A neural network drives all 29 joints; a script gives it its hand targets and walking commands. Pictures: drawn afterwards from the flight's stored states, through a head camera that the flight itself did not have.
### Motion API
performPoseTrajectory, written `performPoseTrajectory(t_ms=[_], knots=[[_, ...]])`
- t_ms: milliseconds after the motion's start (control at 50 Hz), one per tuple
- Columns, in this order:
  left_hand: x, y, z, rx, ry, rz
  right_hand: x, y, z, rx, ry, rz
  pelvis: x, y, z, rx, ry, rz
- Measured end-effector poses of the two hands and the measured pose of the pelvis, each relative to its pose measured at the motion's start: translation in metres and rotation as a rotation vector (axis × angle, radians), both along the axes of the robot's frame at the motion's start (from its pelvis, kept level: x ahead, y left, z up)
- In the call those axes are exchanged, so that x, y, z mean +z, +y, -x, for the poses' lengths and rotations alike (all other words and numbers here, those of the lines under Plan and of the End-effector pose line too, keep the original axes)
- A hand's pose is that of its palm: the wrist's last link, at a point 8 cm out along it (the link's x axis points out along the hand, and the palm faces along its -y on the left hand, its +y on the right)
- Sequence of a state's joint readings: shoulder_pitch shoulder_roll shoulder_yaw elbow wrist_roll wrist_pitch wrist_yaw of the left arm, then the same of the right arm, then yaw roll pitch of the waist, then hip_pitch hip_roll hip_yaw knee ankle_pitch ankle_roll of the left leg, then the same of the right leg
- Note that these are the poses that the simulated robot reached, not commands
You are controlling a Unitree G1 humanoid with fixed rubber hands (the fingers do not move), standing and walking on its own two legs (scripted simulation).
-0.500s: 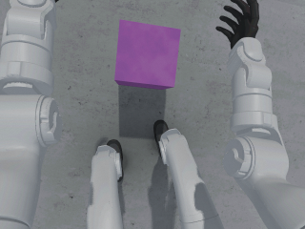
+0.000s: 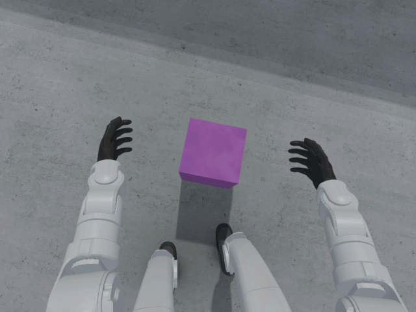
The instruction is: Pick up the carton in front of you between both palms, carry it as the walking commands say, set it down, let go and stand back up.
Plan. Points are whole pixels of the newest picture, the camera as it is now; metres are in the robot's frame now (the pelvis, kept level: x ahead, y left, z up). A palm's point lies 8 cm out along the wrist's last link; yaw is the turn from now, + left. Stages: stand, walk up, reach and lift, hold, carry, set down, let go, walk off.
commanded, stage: let go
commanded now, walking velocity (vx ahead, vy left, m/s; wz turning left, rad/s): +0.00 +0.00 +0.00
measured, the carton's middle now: (211, 156) +0.47 -0.09 -0.59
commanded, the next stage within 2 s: stand in 1.02 s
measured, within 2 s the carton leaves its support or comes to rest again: neither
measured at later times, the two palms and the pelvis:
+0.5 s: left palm (50, 232) +0.27 +0.23 -0.03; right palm (343, 239) +0.20 -0.22 -0.01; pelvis +0.06 +0.02 +0.05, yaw -4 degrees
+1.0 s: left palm (40, 265) +0.23 +0.23 -0.01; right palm (351, 238) +0.20 -0.23 -0.01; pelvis +0.05 +0.01 +0.05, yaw -4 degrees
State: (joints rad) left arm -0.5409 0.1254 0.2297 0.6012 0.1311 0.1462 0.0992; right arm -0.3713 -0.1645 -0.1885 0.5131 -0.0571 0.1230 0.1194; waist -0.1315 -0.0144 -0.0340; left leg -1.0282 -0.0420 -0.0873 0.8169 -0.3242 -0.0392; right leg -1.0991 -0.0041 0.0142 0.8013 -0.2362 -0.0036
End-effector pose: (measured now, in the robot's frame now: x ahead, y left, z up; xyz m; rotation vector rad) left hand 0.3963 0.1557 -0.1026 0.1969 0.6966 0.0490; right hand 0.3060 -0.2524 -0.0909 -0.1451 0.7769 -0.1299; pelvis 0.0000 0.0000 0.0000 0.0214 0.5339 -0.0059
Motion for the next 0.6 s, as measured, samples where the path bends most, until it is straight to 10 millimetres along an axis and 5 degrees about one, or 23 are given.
performPoseTrajectory(t_ms=[140,340,600], knots=[[0.027,0.01,0.033,-0.028,0.017,-0.006,0.031,-0.005,0.049,-0.01,0.009,-0.008,0.02,-0.004,-0.019,-0.021,-0.125,0.006],[0.055,0.037,0.085,-0.054,0.044,-0.003,0.067,0.013,0.107,-0.037,0.025,-0.012,0.044,0.003,-0.043,-0.048,-0.314,0.024],[0.088,0.09,0.148,-0.019,0.078,-0.004,0.08,0.039,0.095,0.004,0.004,-0.011,0.057,0.026,-0.063,-0.051,-0.504,0.049]])
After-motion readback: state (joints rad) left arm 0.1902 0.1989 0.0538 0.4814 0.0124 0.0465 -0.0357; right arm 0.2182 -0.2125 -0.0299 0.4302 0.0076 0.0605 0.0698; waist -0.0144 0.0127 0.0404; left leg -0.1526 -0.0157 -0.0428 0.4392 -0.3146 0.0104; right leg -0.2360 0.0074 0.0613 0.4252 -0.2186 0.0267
